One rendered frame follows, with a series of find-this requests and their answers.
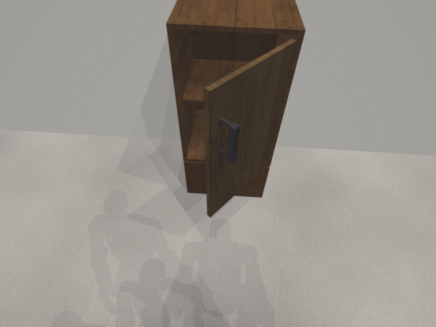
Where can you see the cupboard door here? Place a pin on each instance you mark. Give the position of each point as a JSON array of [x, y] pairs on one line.
[[252, 97]]

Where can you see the handle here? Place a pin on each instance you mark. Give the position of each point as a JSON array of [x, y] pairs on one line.
[[233, 137]]

